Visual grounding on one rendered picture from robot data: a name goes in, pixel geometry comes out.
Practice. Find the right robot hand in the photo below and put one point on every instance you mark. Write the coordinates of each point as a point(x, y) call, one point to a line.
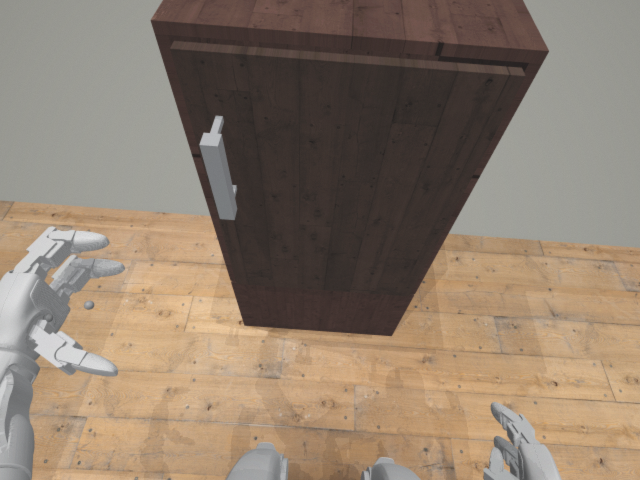
point(531, 461)

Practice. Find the handle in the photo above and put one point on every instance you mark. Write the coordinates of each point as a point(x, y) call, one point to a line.
point(215, 160)

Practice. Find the robot shin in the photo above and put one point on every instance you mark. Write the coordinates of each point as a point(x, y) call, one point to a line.
point(265, 445)
point(384, 460)

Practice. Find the cupboard door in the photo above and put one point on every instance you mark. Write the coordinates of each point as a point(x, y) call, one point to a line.
point(348, 167)

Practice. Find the robot left forearm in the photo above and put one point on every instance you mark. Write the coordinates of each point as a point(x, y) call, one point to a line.
point(17, 374)

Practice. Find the right robot shin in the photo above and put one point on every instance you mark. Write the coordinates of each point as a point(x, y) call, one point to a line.
point(384, 460)

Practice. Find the left robot hand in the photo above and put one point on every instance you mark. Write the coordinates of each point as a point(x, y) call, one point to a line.
point(25, 298)

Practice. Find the left robot shin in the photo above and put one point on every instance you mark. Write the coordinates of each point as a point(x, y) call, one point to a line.
point(265, 445)

